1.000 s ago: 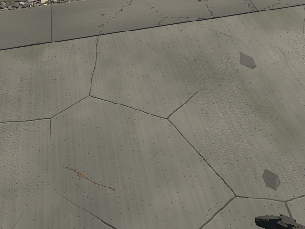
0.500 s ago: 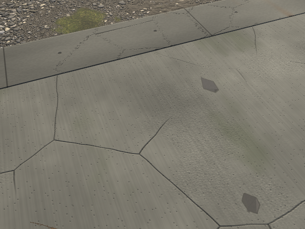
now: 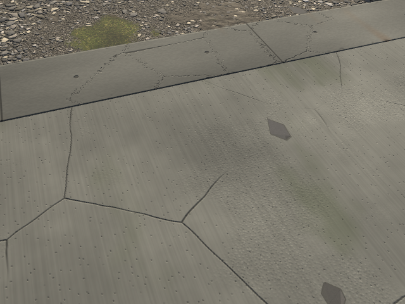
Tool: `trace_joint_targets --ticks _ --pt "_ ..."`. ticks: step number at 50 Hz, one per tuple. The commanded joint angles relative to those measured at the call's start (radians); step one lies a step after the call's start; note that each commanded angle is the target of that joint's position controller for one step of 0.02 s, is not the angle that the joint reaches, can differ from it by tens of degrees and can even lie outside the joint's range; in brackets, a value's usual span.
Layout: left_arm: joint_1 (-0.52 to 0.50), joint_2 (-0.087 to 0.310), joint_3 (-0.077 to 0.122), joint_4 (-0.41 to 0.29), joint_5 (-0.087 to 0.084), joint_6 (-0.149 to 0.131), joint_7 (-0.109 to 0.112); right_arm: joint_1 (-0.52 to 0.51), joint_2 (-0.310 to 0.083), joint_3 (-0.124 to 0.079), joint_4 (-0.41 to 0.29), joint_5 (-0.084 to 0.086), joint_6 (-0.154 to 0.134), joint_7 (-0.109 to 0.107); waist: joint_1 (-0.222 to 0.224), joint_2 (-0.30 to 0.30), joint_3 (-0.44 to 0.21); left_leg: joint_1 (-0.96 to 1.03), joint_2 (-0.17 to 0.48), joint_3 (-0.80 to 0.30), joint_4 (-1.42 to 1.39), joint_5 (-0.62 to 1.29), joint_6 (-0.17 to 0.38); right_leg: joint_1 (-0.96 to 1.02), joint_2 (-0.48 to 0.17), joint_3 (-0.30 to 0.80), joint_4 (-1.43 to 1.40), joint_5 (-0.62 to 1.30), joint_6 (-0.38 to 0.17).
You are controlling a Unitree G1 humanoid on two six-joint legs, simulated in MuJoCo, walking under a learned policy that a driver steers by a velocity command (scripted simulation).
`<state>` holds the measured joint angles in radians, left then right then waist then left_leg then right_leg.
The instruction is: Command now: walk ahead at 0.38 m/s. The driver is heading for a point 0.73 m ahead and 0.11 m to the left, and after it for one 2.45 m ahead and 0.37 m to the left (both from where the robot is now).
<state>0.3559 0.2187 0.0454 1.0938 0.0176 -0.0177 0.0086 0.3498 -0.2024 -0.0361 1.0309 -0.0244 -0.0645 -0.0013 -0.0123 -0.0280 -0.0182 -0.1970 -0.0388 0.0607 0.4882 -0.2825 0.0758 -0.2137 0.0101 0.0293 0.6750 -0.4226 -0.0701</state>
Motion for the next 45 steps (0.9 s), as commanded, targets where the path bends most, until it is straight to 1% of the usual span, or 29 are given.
trace_joint_targets --ticks 1,2,3,4,6,8,11,13,15,16,17,18,19,20,21,22,23,24,25,26,27,29,32,34,37,40,42,44,45 --pt "-0.189 0.077 0.012 -0.131 0.023 -0.043 -0.022 0.193 -0.134 -0.03 0.029 -0.001 -0.002 -0.005 -0.046 0.104 0.189 0.227 0.376 -0.582 -0.382 -0.359 0.148 -0.55 -0.038 -0.004 0.328 0.02 -0.035" --pt "-0.163 0.058 0.008 -0.116 0.016 -0.049 -0.031 0.14 -0.12 -0.027 0.009 0.0 -0.01 -0.005 -0.017 0.084 0.172 0.209 0.336 -0.5 -0.392 -0.262 0.126 -0.519 -0.06 -0.002 0.338 0.089 -0.03" --pt "-0.161 0.056 0.01 -0.112 0.016 -0.052 -0.039 0.12 -0.107 -0.022 0.003 0.005 -0.018 -0.008 -0.003 0.083 0.157 0.209 0.307 -0.429 -0.401 -0.159 0.112 -0.502 -0.074 -0.011 0.33 0.14 -0.02" --pt "-0.163 0.056 0.01 -0.11 0.02 -0.049 -0.043 0.121 -0.091 -0.016 0.008 0.007 -0.026 -0.01 0.0 0.088 0.144 0.216 0.275 -0.36 -0.4 -0.043 0.101 -0.491 -0.077 -0.027 0.323 0.18 -0.007" --pt "-0.191 0.048 0.01 -0.121 0.02 -0.039 -0.045 0.171 -0.074 -0.009 0.032 0.009 -0.034 -0.012 -0.004 0.103 0.123 0.247 0.247 -0.273 -0.374 0.177 0.099 -0.507 -0.07 -0.059 0.315 0.222 0.013" --pt "-0.262 0.036 0.006 -0.15 0.018 -0.032 -0.043 0.211 -0.067 -0.003 0.049 0.01 -0.036 -0.014 -0.016 0.108 0.125 0.255 0.235 -0.218 -0.355 0.338 0.105 -0.531 -0.065 -0.086 0.271 0.247 0.032" --pt "-0.397 0.017 -0.008 -0.21 0.009 -0.029 -0.043 0.219 -0.069 0.003 0.055 0.006 -0.036 -0.015 -0.037 0.125 0.149 0.207 0.211 -0.158 -0.351 0.457 0.106 -0.478 -0.044 -0.125 0.101 0.306 0.043" --pt "-0.449 0.017 -0.014 -0.236 0.002 -0.028 -0.043 0.226 -0.081 0.001 0.061 0.005 -0.037 -0.017 -0.046 0.139 0.158 0.192 0.213 -0.138 -0.35 0.503 0.106 -0.41 -0.028 -0.145 -0.002 0.336 0.03" --pt "-0.456 0.032 -0.012 -0.253 0.0 -0.028 -0.039 0.22 -0.095 -0.002 0.066 0.005 -0.038 -0.018 -0.036 0.143 0.158 0.207 0.237 -0.133 -0.337 0.581 0.104 -0.346 -0.018 -0.151 -0.061 0.34 0.002" --pt "-0.434 0.043 -0.007 -0.253 0.0 -0.03 -0.034 0.204 -0.101 -0.004 0.066 0.005 -0.038 -0.019 -0.017 0.138 0.149 0.22 0.248 -0.123 -0.306 0.672 0.097 -0.3 -0.008 -0.151 -0.082 0.334 -0.017" --pt "-0.384 0.057 0.0 -0.242 0.0 -0.034 -0.028 0.184 -0.111 -0.006 0.064 0.005 -0.039 -0.02 0.012 0.135 0.122 0.237 0.251 -0.106 -0.24 0.817 0.085 -0.23 0.013 -0.153 -0.095 0.312 -0.037" --pt "-0.285 0.076 0.012 -0.214 0.0 -0.04 -0.02 0.168 -0.123 -0.01 0.063 0.005 -0.038 -0.021 0.054 0.131 0.069 0.256 0.247 -0.091 -0.126 0.944 0.072 -0.129 0.038 -0.154 -0.112 0.289 -0.057" --pt "-0.131 0.097 0.026 -0.163 0.002 -0.049 -0.011 0.155 -0.124 -0.011 0.061 0.01 -0.034 -0.019 0.117 0.103 -0.008 0.219 0.22 -0.075 0.056 0.961 0.055 0.053 0.058 -0.156 -0.173 0.314 -0.077" --pt "0.028 0.147 0.046 -0.123 0.021 -0.059 0.0 0.15 -0.11 -0.005 0.047 0.015 -0.032 -0.015 0.174 0.067 -0.095 0.049 0.181 -0.066 0.292 0.726 0.043 0.293 -0.054 -0.036 -0.196 0.248 -0.107" --pt "0.132 0.244 0.068 -0.12 0.047 -0.063 0.004 0.227 -0.002 0.016 0.015 0.037 -0.028 -0.006 0.14 -0.121 -0.24 -0.236 0.051 -0.013 0.66 0.085 0.011 0.543 -0.368 0.397 -0.259 0.052 -0.184" --pt "0.078 0.237 0.07 -0.126 0.016 -0.047 -0.009 0.249 -0.057 -0.007 0.03 0.032 -0.019 -0.007 0.119 -0.12 -0.265 -0.363 -0.022 -0.103 0.847 -0.217 0.023 0.494 -0.45 0.687 -0.43 -0.063 -0.244" --pt "-0.053 0.172 0.054 -0.149 -0.004 -0.045 -0.011 0.156 -0.09 -0.019 0.007 0.017 -0.011 -0.008 0.064 -0.038 -0.086 -0.417 0.06 -0.126 0.859 -0.116 0.033 0.331 -0.411 0.534 -0.462 -0.16 -0.203" --pt "-0.136 0.102 0.036 -0.166 -0.009 -0.055 -0.015 0.092 -0.075 -0.017 -0.009 0.01 -0.013 -0.001 0.047 0.001 0.018 -0.396 0.095 -0.12 0.802 -0.037 0.033 0.172 -0.366 0.396 -0.509 -0.082 -0.171" --pt "-0.162 0.069 0.027 -0.162 -0.004 -0.066 -0.014 0.077 -0.05 -0.018 -0.008 0.007 -0.008 0.003 0.018 0.005 0.067 -0.353 0.12 -0.119 0.754 -0.003 0.032 0.08 -0.319 0.282 -0.533 0.03 -0.132" --pt "-0.148 0.044 0.018 -0.147 -0.004 -0.075 -0.008 0.086 -0.04 -0.02 -0.006 -0.007 0.005 0.008 -0.006 -0.011 0.081 -0.308 0.137 -0.121 0.719 0.009 0.025 0.02 -0.286 0.192 -0.541 0.131 -0.107" --pt "-0.128 0.031 0.013 -0.135 -0.002 -0.083 -0.004 0.1 -0.023 -0.02 -0.003 -0.011 0.018 0.014 -0.021 -0.019 0.076 -0.282 0.141 -0.118 0.704 0.018 0.019 0.0 -0.27 0.128 -0.545 0.196 -0.095" --pt "-0.075 0.047 0.016 -0.12 -0.005 -0.1 0.0 0.064 -0.015 -0.025 -0.024 -0.011 0.036 0.022 -0.029 -0.014 0.079 -0.319 0.145 -0.104 0.683 0.053 0.012 0.011 -0.261 0.049 -0.556 0.293 -0.092" --pt "-0.022 0.063 0.018 -0.111 -0.001 -0.105 0.004 -0.055 -0.021 -0.029 -0.072 -0.006 0.051 0.031 -0.018 -0.018 0.105 -0.444 0.157 -0.085 0.622 0.159 0.002 0.058 -0.244 -0.046 -0.571 0.362 -0.073" --pt "0.013 0.057 0.014 -0.104 -0.001 -0.105 0.007 -0.134 -0.022 -0.028 -0.103 -0.001 0.05 0.038 -0.004 -0.017 0.121 -0.489 0.152 -0.065 0.536 0.232 -0.004 0.087 -0.228 -0.101 -0.57 0.431 -0.059" --pt "0.049 0.06 0.009 -0.096 -0.002 -0.105 0.014 -0.244 -0.008 -0.017 -0.146 0.001 0.044 0.047 0.017 -0.018 0.134 -0.466 0.128 -0.007 0.347 0.305 -0.011 0.122 -0.213 -0.178 -0.551 0.568 -0.04" --pt "0.113 0.076 0.01 -0.076 -0.001 -0.099 0.025 -0.34 -0.005 -0.008 -0.188 -0.002 0.042 0.051 0.046 -0.021 0.141 -0.452 0.104 0.058 0.215 0.304 0.006 0.222 -0.237 -0.223 -0.525 0.698 -0.036" --pt "0.136 0.087 0.012 -0.066 0.002 -0.089 0.033 -0.362 -0.013 -0.009 -0.205 -0.005 0.04 0.052 0.046 -0.027 0.135 -0.429 0.075 0.09 0.163 0.25 0.03 0.299 -0.254 -0.253 -0.469 0.851 -0.033" --pt "0.127 0.112 0.018 -0.067 0.005 -0.08 0.042 -0.321 -0.034 -0.019 -0.201 -0.007 0.042 0.048 0.015 -0.06 0.097 -0.347 0.022 0.123 0.149 0.155 0.07 0.351 -0.268 -0.285 -0.358 1.136 -0.026" --pt "0.115 0.127 0.024 -0.07 0.007 -0.073 0.046 -0.272 -0.048 -0.026 -0.189 -0.009 0.043 0.045 -0.011 -0.081 0.068 -0.289 -0.01 0.136 0.15 0.095 0.094 0.365 -0.276 -0.296 -0.273 1.254 -0.027"
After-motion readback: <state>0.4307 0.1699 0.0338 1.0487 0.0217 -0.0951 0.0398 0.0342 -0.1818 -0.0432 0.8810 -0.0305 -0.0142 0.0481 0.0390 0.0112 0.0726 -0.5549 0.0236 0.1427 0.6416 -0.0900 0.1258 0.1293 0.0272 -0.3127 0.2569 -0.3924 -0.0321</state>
